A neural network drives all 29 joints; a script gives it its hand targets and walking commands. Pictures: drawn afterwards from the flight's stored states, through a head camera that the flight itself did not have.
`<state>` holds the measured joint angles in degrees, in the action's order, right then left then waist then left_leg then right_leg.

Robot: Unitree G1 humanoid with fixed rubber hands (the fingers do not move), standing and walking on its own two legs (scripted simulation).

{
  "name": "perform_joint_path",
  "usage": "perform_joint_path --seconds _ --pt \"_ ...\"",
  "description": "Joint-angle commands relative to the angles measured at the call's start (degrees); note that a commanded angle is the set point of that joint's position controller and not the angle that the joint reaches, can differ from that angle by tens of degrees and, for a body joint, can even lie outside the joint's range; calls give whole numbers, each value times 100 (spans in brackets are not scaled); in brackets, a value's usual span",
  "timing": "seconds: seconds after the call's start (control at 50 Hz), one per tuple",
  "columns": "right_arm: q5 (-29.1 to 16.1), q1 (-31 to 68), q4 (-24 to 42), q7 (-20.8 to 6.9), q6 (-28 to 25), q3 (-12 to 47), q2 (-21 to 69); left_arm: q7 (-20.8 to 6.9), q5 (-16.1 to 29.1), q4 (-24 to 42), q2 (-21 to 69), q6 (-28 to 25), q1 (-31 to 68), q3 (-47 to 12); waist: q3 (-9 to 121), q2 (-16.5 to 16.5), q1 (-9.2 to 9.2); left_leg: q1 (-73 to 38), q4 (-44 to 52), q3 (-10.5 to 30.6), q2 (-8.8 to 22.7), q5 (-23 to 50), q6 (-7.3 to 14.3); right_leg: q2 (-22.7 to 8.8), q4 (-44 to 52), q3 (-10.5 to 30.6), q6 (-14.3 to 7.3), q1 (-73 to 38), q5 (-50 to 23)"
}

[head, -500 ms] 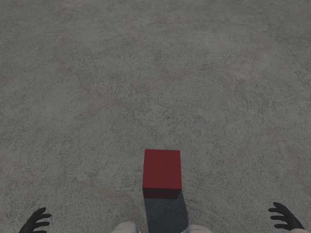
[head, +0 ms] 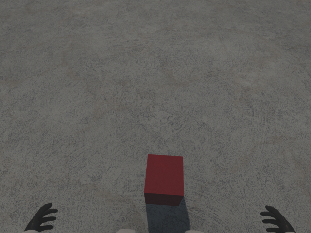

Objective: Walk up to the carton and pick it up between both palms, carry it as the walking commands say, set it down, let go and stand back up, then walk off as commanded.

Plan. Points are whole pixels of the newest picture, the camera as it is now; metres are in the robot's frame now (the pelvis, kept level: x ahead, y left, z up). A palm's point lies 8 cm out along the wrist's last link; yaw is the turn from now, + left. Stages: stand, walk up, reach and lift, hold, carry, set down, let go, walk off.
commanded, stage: walk up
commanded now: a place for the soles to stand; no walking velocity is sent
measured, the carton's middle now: (163, 181) +0.43 -0.05 -0.64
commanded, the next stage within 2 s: reach and lift in 0.34 s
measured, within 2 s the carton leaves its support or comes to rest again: neither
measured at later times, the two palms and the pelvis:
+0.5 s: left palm (43, 217) +0.17 +0.31 -0.09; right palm (275, 220) +0.15 -0.30 -0.09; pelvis -0.01 +0.01 +0.00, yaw -4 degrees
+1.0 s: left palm (79, 182) +0.27 +0.25 -0.14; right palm (245, 185) +0.25 -0.28 -0.14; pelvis -0.01 +0.01 -0.05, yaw -6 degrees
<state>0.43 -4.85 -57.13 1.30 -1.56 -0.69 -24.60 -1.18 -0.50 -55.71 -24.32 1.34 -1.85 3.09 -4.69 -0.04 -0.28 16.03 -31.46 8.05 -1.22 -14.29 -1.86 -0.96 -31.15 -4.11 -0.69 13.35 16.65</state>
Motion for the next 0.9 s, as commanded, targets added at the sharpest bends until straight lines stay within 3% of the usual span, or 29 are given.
perform_joint_path --seconds 0.0,0.32,0.34,0.36,0.42,0.46,0.54,0.6,0.76,0.88 --pt "7 96 187 24 -49 -196 -1081 23 8 261 -1055 -43 196 210 663 41 -3 40 417 304 500 1266 440 -637 679 671 -298 -413 -429" --pt "17 255 248 4 -45 -186 -1060 3 -7 249 -1036 -45 152 229 780 -65 -21 20 610 327 536 1287 435 -622 802 632 -259 -593 -477" --pt "367 583 2259 -305 247 -845 -282 15 -9 2259 -477 130 546 591 239 -66 253 -12 454 -1128 -132 246 27 328 717 258 103 224 -165" --pt "263 425 2240 -374 513 -866 -289 -104 -78 2372 -709 337 476 691 -3 -82 133 207 435 -1213 -248 -21 46 297 781 127 55 116 64" --pt "443 234 2068 -494 1044 -1083 -309 -243 -353 2496 -424 779 -155 924 -90 -151 91 102 365 -1310 -262 -414 -150 294 648 71 61 254 585" --pt "644 273 2283 -498 1081 -1240 -414 -216 -409 2589 -366 819 -369 1070 76 -139 -59 -32 271 -1267 -241 -271 -187 280 438 154 84 195 341" --pt "613 765 2859 -528 1069 -1258 -397 -166 -368 2813 -178 855 -175 1174 675 56 -281 180 -230 -1121 -181 228 -217 308 -215 260 207 131 -259" --pt "516 1091 2979 -543 1108 -1203 -412 -91 -246 2986 43 897 93 1042 992 123 -263 463 -607 -1040 -113 459 -250 326 -663 249 227 470 -501" --pt "407 1499 2477 -490 1178 -1058 -344 195 -187 2911 182 973 627 919 2018 -5 -154 953 -1300 -900 -59 1582 -334 378 -1416 283 203 1448 -1357" --pt "229 2104 2352 -412 1064 -964 -289 217 -14 2836 255 842 1238 919 2553 36 -153 1540 -1631 -983 -89 1613 -351 386 -1632 418 212 1911 -1523"
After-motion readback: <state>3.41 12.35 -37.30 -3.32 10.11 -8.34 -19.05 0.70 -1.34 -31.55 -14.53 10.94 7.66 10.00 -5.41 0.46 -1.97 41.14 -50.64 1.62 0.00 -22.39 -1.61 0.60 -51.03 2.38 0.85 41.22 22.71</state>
